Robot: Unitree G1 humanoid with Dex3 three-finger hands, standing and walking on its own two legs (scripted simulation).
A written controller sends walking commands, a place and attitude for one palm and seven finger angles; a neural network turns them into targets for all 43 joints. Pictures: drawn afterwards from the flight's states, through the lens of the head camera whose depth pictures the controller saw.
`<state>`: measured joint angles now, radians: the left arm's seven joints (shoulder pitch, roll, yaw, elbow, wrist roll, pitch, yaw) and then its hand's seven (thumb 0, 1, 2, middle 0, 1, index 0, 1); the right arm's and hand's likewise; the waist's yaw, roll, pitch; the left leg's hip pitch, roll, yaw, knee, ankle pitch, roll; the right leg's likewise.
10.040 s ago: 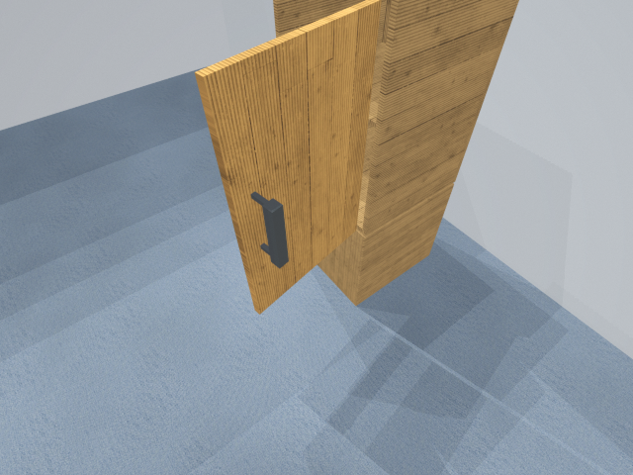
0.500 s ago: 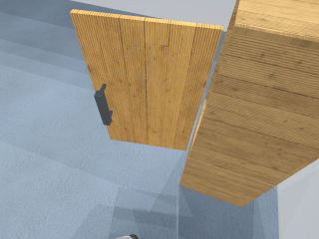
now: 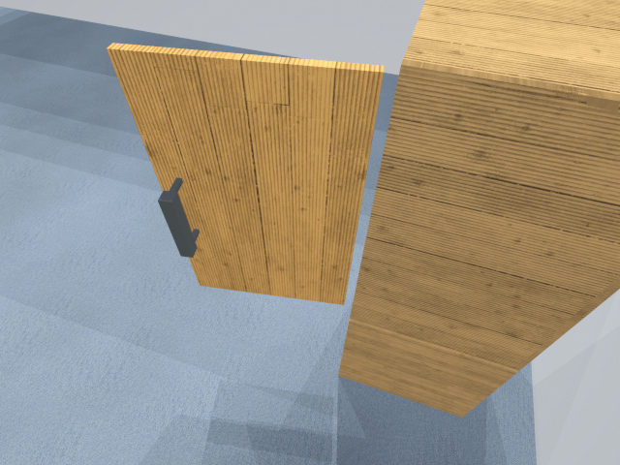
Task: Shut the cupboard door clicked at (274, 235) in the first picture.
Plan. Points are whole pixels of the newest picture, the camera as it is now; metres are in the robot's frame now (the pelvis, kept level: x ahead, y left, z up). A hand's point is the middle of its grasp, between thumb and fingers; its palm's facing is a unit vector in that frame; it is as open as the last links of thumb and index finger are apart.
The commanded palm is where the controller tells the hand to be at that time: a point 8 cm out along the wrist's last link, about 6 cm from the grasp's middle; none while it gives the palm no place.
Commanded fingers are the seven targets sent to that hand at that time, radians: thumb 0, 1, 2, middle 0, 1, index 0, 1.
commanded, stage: come to a stop and stand still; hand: left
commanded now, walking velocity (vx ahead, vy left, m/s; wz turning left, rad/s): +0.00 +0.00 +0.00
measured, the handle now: (183, 218) +0.54 +0.26 -0.05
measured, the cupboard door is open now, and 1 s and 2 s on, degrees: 100 100 100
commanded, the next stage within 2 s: look again from close up in 0.64 s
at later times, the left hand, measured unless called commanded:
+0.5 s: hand out of the picture +0.02 +0.17 -0.18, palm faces +0.04 -0.99 -0.16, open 7.4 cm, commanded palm none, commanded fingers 0.00 0.90 0.90 -0.20 -0.30 -0.20 -0.30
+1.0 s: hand out of the picture +0.05 +0.22 -0.18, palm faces -0.01 -0.98 -0.22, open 7.4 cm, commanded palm none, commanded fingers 0.00 0.90 0.90 -0.20 -0.30 -0.20 -0.30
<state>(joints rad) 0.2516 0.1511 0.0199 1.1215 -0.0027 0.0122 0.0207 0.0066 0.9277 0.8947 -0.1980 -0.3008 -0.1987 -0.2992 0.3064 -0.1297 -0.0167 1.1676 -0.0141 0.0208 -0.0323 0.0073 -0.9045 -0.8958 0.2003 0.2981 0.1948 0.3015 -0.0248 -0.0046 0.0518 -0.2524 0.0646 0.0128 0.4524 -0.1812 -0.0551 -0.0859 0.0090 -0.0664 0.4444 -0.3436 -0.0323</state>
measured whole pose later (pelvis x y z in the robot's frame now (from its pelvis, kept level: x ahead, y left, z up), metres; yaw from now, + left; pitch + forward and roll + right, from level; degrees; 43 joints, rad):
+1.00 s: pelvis +0.02 +0.04 -0.01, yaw -2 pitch -1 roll +0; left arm 0.29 0.17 0.00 1.01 0.01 -0.02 0.05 0.00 0.91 0.89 -0.20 -0.30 -0.20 -0.30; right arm 0.26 -0.17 -0.01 1.01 -0.01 -0.01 -0.03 0.01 -0.91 -0.90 0.20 0.30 0.19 0.30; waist -0.01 -0.01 0.04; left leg -0.28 0.03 0.07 0.60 -0.30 0.00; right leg -0.10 -0.04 -0.03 0.54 -0.43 0.02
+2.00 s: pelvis +0.06 +0.09 -0.01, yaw -8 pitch -1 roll +0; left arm 0.31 0.15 0.01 1.04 0.02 0.00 0.04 0.00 0.91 0.89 -0.20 -0.30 -0.20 -0.30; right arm 0.26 -0.16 0.00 1.07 -0.01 -0.02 -0.02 0.02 -0.93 -0.90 0.20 0.30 0.20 0.30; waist 0.02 -0.04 0.04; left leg -0.28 0.02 0.13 0.59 -0.26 0.03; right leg -0.16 -0.06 -0.05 0.58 -0.40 0.03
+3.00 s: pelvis +0.04 +0.08 -0.01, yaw -6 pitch -1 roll -1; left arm 0.34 0.16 0.00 1.04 0.02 0.00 0.04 0.00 0.91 0.89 -0.20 -0.30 -0.20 -0.30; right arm 0.31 -0.15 -0.03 1.03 -0.02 0.00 -0.02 0.02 -0.92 -0.90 0.20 0.30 0.20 0.30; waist -0.01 0.01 0.02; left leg -0.34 0.04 0.09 0.59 -0.25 0.02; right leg -0.19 -0.04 -0.09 0.56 -0.36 0.02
